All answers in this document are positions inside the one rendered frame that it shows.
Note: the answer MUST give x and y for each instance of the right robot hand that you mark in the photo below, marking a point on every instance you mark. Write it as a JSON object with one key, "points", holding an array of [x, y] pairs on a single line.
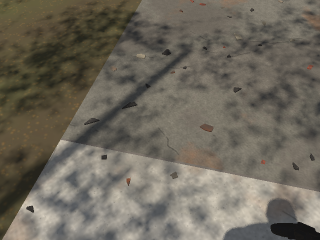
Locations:
{"points": [[296, 231]]}

